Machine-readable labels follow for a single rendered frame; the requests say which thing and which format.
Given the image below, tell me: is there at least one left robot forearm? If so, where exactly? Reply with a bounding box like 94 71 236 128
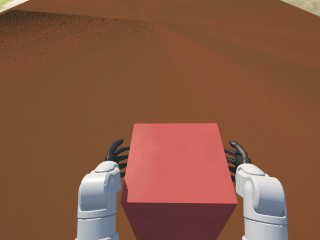
75 161 122 240

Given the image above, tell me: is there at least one right robot forearm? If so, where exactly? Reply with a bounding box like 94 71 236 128
235 163 288 240

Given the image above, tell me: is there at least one left robot hand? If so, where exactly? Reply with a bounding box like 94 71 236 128
104 138 130 178

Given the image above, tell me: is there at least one right robot hand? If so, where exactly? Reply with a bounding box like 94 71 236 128
224 140 251 182

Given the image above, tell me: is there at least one carton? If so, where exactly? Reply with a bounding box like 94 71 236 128
120 123 238 240

